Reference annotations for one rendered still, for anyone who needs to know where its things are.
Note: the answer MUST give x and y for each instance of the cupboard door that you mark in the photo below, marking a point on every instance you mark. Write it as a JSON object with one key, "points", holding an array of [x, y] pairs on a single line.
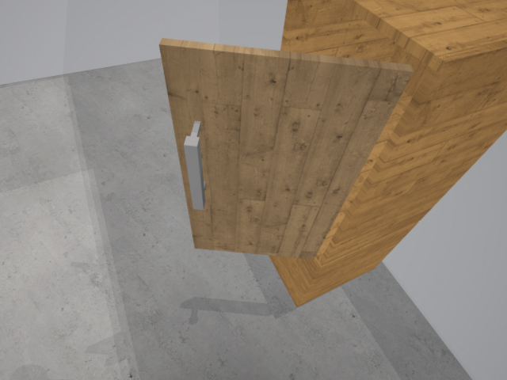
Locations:
{"points": [[283, 138]]}

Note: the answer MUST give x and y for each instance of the handle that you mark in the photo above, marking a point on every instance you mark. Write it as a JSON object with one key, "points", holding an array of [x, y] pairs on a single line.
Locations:
{"points": [[194, 167]]}

